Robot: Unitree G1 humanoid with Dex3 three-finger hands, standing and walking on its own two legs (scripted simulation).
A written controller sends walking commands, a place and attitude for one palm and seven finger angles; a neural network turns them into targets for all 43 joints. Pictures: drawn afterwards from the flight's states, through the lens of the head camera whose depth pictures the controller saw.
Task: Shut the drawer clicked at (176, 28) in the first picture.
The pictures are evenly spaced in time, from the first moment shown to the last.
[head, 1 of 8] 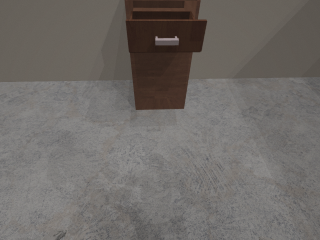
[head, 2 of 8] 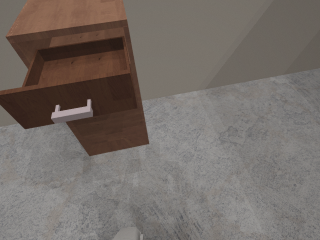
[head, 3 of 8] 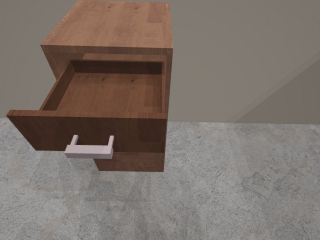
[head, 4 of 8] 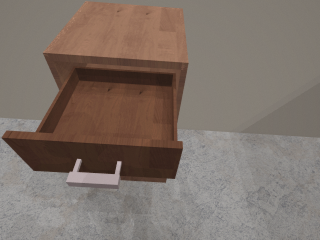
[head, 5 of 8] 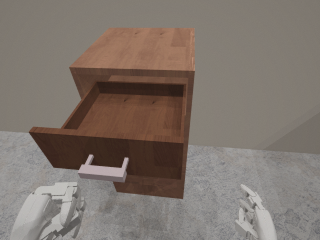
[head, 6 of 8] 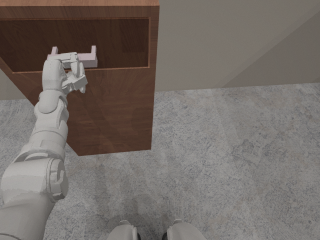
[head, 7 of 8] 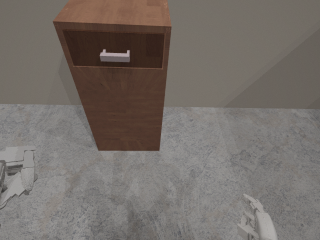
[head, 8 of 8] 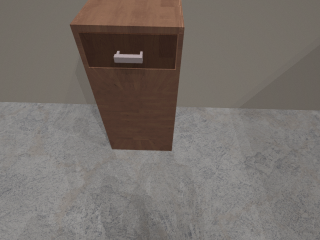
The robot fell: no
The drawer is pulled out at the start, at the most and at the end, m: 0.29 0.29 0.00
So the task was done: yes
